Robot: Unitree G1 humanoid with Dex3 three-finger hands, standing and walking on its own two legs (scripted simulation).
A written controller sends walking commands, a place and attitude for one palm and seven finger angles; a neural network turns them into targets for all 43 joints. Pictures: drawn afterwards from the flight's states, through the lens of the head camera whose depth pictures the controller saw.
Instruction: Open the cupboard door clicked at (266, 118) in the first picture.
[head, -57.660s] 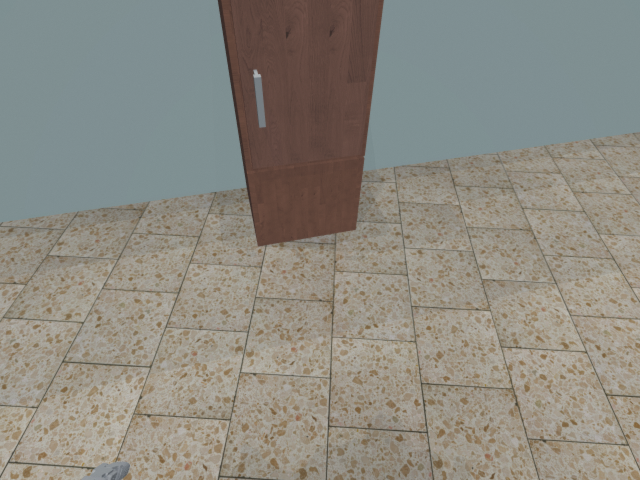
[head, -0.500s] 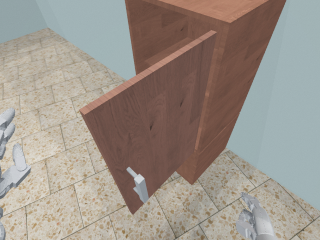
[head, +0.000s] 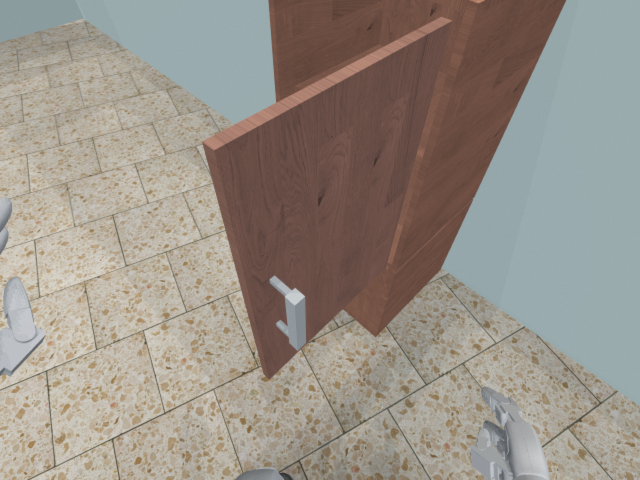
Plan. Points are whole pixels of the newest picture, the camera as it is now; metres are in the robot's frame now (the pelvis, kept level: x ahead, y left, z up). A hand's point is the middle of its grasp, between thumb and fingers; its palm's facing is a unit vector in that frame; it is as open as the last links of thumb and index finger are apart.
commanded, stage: step back with the hand held close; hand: left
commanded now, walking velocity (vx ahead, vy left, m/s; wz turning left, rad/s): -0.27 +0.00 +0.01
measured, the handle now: (287, 314) +0.36 +0.08 -0.07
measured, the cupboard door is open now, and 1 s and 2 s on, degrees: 91 91 91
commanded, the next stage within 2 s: stop stepping back and stand still in 0.54 s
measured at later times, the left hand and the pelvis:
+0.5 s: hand out of the picture +0.11 +0.27 +0.19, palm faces +0.48 -0.72 -0.50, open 7.4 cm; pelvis -0.09 -0.01 -0.01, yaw +6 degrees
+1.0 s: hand out of the picture +0.08 +0.22 +0.17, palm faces +0.30 -0.83 -0.47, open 7.4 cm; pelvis -0.15 -0.02 +0.01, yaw -3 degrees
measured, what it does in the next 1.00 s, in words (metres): walks backwards: right foot, then left foot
